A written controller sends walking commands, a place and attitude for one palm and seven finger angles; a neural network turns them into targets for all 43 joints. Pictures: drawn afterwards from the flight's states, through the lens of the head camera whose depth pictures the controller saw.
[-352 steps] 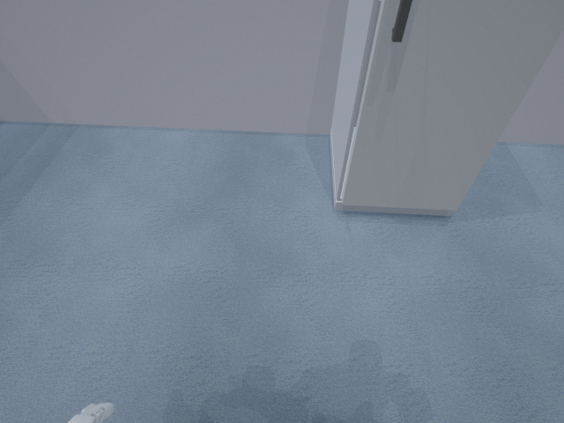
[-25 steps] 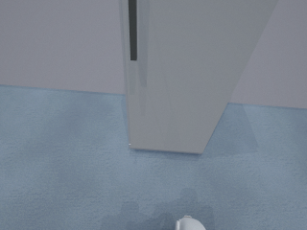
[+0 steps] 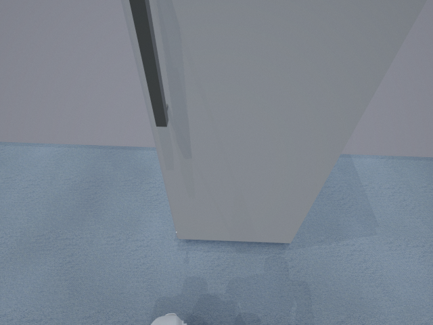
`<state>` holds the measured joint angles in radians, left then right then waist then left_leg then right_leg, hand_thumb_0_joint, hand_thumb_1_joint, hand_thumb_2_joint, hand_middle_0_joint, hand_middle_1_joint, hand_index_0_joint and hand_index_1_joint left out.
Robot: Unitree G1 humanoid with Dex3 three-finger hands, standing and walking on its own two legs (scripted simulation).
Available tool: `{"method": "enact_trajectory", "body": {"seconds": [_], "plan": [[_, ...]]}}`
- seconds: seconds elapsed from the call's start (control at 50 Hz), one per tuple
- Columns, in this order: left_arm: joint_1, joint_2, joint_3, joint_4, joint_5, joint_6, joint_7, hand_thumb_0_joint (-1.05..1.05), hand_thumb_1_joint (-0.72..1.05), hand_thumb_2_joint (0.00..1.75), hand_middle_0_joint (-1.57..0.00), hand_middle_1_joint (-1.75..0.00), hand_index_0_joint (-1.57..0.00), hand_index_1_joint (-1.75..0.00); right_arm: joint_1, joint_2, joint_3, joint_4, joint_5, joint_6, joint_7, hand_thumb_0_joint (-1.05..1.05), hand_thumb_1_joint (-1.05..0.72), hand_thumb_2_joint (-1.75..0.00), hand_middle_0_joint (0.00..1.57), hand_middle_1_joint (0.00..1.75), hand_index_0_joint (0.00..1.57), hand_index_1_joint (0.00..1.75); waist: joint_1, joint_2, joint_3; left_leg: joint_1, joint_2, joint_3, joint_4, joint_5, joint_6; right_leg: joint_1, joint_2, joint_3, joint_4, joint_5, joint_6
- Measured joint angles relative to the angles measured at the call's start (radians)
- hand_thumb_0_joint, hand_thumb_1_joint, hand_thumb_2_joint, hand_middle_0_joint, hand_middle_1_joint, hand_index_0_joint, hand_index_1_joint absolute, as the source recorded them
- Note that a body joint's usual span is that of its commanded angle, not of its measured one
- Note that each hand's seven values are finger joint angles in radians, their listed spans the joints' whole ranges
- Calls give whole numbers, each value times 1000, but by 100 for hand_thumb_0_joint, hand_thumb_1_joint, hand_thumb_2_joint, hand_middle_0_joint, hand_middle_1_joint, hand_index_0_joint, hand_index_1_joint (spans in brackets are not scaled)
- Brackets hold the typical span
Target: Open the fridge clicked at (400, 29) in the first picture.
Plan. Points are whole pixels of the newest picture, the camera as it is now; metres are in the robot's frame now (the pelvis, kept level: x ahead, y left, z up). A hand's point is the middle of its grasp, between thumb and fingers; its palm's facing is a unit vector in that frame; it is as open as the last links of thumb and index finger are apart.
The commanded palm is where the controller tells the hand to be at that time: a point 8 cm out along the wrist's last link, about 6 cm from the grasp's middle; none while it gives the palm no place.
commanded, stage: come to a stop and stand still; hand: left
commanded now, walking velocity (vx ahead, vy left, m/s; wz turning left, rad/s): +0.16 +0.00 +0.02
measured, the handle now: (150, 37) +0.54 +0.16 +0.26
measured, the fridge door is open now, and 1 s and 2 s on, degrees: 0 0 0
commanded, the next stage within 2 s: look again from close up in 1.92 s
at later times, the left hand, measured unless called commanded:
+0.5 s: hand out of the picture +0.12 +0.19 -0.17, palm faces +0.03 -0.95 -0.30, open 7.3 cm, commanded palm none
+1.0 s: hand out of the picture +0.03 +0.19 -0.18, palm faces +0.06 -0.97 -0.23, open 7.3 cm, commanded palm none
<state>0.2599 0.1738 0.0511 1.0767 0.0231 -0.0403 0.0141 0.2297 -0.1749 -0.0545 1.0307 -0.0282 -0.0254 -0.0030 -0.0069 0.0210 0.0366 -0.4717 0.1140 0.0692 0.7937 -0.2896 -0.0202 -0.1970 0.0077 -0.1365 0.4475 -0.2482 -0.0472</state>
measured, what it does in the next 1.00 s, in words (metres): steps on the spot: left foot, then right foot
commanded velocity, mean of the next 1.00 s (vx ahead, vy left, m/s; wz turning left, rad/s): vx -0.07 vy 0.03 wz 0.00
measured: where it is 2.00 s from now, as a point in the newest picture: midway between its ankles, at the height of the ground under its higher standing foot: outside the picture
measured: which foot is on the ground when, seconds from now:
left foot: up 0.00-0.06, down 0.08-0.48, up 0.50-0.88, down 0.90-1.00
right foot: down 0.00-0.10, up 0.12-0.46, down 0.48-1.00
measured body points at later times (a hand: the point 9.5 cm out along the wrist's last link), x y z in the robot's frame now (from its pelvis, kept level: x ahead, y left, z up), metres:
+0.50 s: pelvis +0.05 -0.02 -0.01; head +0.08 -0.04 +0.43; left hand +0.11 +0.23 -0.15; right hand +0.13 -0.27 -0.17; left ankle +0.09 +0.13 -0.74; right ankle +0.07 -0.15 -0.74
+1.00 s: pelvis +0.02 +0.00 +0.00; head +0.03 +0.01 +0.45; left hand +0.03 +0.25 -0.16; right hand +0.05 -0.23 -0.15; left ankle -0.01 +0.12 -0.74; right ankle +0.06 -0.14 -0.74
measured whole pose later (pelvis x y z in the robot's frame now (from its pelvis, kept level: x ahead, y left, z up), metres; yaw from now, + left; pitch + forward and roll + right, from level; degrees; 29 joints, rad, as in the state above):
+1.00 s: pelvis +0.02 +0.00 +0.00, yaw -1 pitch -1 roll +1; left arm 0.25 0.20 0.05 1.07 0.02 0.05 0.03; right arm 0.26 -0.16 -0.02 1.05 -0.02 0.01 -0.01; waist 0.03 -0.03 0.03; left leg -0.17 0.01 0.04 0.48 -0.30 -0.01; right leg -0.31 -0.08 -0.04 0.54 -0.25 0.03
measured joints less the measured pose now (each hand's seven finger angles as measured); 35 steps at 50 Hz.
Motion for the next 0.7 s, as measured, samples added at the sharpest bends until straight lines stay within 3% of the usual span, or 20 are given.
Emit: {"method": "enact_trajectory", "body": {"seconds": [0.08,0.12,0.18,0.26,0.36,0.42,0.48,0.5,0.56,0.64,0.7], "plan": [[47,-5,-3,21,-3,6,-3,-1,93,90,-20,-29,-20,-30,-36,-17,8,-6,2,-19,5,1,-94,-90,20,30,20,30,28,-8,-5,110,-25,23,-204,93,-5,34,-7,4,48,-71,29],[57,-2,-7,36,-9,18,3,0,92,90,-20,-29,-20,-30,-52,-6,18,1,1,-30,-2,0,-93,-90,20,30,19,30,37,-38,0,139,-48,39,-210,67,32,28,-33,19,113,-123,43],[50,-4,-20,54,-15,42,16,0,92,90,-20,-29,-19,-30,-80,20,43,13,3,-23,-21,0,-93,-90,20,30,20,30,51,-67,9,179,-68,66,-233,36,52,-6,-51,62,224,-232,63],[16,-13,-22,35,-12,67,17,0,92,90,-20,-29,-19,-30,-119,49,38,6,12,-3,-37,0,-92,-90,20,30,20,30,41,-54,44,214,-68,72,-298,66,53,-84,-54,87,343,-259,74],[-42,2,6,-31,-6,91,16,0,91,90,-20,-29,-20,-30,-146,33,9,-19,6,24,-40,-2,-94,-90,20,30,20,30,25,-29,80,214,-43,71,-320,89,35,-201,-43,117,487,-251,79],[-70,15,16,-70,-5,90,15,0,91,90,-20,-29,-20,-30,-137,10,-4,-18,-1,42,-32,-1,-93,-90,20,30,20,30,22,-12,84,202,-26,61,-299,87,15,-196,-50,109,415,-210,72],[-66,28,13,-100,-1,66,14,0,91,90,-20,-29,-19,-30,-112,-12,-15,-13,2,58,-20,-1,-92,-90,20,30,20,30,23,-7,62,171,-19,57,-228,57,-12,-115,-70,96,196,-44,68],[-62,32,11,-101,4,54,17,0,91,90,-20,-29,-19,-30,-105,-17,-18,-12,6,63,-16,-1,-92,-90,20,30,20,30,25,-13,53,151,-25,53,-181,12,-17,-108,-75,101,172,-41,63],[-60,7,-9,-89,8,52,13,0,91,90,-19,-29,-19,-30,-86,-49,-27,-10,9,88,-8,0,-92,-90,20,30,20,30,15,26,40,102,-62,-32,-17,-164,-5,-114,-63,87,201,-62,41],[-49,-19,-19,-84,7,58,11,0,91,90,-20,-29,-20,-30,-50,-67,-25,-3,4,92,5,0,-92,-90,20,30,20,30,14,26,20,66,-103,-51,168,-125,-9,-91,-68,87,122,-13,34],[-47,-28,-20,-87,6,55,13,0,91,90,-20,-29,-20,-30,-20,-69,-22,-2,3,91,10,0,-92,-90,20,30,20,30,18,13,15,78,-112,-46,186,-103,-22,-84,-79,85,74,19,33]]}}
